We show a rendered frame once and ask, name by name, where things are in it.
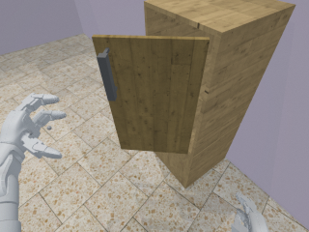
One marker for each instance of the left robot forearm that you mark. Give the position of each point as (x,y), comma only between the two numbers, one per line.
(11,158)

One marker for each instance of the cupboard door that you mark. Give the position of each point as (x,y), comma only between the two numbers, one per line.
(158,80)

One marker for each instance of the robot left hand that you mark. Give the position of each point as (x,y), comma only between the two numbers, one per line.
(18,122)

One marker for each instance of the robot right hand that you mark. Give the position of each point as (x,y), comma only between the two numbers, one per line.
(253,221)

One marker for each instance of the handle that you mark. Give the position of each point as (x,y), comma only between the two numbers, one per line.
(107,75)

